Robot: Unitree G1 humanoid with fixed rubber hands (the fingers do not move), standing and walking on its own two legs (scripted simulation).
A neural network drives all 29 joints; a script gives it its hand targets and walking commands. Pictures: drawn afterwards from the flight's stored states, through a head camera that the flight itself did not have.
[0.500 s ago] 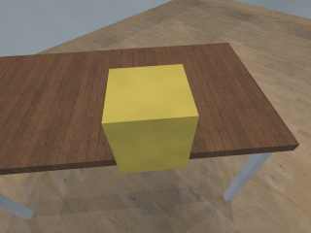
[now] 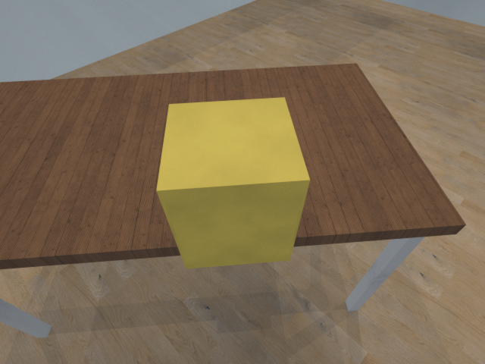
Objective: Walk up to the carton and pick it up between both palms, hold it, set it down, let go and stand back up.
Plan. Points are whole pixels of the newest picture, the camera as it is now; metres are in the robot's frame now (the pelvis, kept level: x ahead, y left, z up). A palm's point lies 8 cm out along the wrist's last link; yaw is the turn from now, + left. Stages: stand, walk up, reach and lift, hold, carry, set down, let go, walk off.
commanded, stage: stand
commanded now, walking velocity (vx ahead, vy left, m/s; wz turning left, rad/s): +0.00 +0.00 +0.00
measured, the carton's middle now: (233, 186) +0.42 +0.03 +0.04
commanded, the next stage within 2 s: reach and lift in 0.06 s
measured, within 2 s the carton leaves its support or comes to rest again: neither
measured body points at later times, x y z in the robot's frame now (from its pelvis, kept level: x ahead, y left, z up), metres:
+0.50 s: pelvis +0.00 +0.00 +0.00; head +0.04 +0.02 +0.45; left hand +0.17 +0.19 -0.13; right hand +0.14 -0.14 -0.15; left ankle +0.01 +0.13 -0.74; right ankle +0.01 -0.12 -0.74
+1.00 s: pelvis -0.02 +0.00 +0.01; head -0.01 +0.00 +0.46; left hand +0.18 +0.20 -0.08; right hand +0.13 -0.18 -0.10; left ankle +0.01 +0.13 -0.74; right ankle +0.01 -0.12 -0.74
